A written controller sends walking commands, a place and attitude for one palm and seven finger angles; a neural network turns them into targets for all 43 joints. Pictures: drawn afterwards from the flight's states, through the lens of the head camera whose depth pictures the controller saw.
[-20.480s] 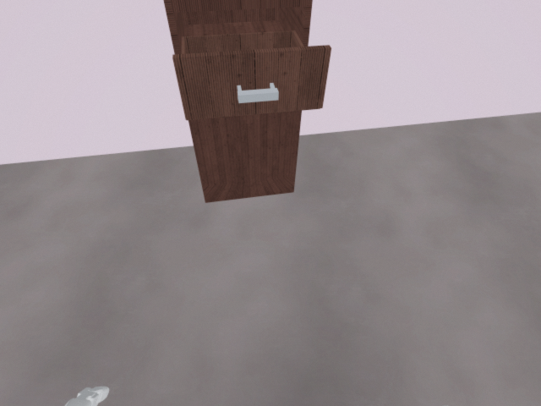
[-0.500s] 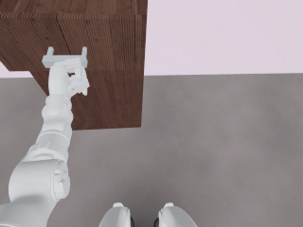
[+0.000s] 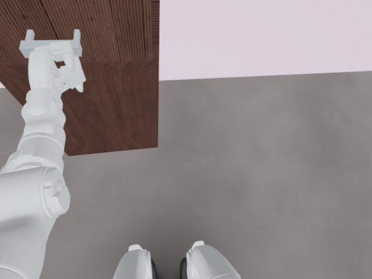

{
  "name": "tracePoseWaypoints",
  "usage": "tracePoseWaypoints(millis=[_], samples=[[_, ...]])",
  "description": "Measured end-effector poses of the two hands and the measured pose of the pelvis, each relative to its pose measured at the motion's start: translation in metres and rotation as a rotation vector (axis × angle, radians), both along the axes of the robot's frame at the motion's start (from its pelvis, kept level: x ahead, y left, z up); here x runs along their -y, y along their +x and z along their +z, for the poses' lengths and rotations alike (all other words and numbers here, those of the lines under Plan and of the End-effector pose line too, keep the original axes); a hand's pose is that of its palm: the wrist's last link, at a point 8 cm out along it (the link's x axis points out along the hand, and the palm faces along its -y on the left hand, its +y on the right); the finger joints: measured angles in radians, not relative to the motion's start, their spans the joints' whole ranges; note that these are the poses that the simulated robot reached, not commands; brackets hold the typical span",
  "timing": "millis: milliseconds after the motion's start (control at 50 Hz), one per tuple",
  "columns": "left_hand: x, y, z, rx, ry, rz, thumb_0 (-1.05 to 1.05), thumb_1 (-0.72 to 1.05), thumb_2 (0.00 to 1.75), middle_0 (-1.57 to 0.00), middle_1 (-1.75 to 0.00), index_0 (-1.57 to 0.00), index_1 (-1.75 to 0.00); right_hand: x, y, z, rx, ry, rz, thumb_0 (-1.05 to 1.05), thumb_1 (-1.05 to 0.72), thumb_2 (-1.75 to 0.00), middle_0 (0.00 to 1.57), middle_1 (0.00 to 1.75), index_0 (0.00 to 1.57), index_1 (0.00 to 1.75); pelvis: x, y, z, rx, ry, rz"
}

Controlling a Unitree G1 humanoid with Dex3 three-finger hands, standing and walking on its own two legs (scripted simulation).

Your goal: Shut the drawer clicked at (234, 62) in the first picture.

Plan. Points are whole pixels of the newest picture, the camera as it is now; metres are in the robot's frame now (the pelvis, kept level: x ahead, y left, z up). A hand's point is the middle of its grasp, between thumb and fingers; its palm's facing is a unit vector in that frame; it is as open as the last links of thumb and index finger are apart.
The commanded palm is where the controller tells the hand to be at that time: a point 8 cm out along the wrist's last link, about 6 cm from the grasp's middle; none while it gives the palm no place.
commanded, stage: push the drawer shut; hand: left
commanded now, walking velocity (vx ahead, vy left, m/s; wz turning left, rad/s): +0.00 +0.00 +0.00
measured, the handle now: (53, 41) +0.61 +0.21 +0.09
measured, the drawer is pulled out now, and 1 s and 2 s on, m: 0.06 0.00 0.00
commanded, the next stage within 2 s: pull the fist back off the drawer in 0.76 s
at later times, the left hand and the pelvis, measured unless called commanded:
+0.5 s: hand (79, 49) +0.59 +0.16 +0.08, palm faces +0.07 -1.00 -0.01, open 3.5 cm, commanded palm +0.60 +0.18 +0.08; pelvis +0.00 +0.01 -0.01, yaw +0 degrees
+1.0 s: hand (77, 47) +0.60 +0.16 +0.08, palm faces +0.05 -1.00 -0.03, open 3.4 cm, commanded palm +0.62 +0.17 +0.08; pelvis -0.02 +0.01 -0.02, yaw -1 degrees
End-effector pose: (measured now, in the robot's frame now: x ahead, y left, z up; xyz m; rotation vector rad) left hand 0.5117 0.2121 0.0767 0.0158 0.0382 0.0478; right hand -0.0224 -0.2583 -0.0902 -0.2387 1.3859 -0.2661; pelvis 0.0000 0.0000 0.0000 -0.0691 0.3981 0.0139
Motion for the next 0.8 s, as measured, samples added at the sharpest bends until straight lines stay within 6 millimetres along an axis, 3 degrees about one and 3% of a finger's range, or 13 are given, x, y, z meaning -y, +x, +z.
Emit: tracePoseWaypoints(millis=[520,800], samples=[[0.0,0.06,0.003,-0.005,-0.007,0.019,0.1,0.74,0.91,-1.4,-1.6,-1.4,-1.6,-0.02,-0.05,0.006,-0.17,-0.012,-0.043,0.0,-0.91,-0.9,0.2,0.3,0.21,0.3,-0.009,-0.002,-0.013,-0.096,-0.034,0.009],[-0.005,0.063,0.004,-0.028,0.013,0.005,0.08,0.65,0.95,-1.4,-1.6,-1.42,-1.6,-0.027,-0.066,0.008,-0.187,-0.018,-0.043,0.0,-0.91,-0.9,0.2,0.3,0.21,0.3,-0.01,-0.009,-0.018,-0.111,-0.05,0.019]])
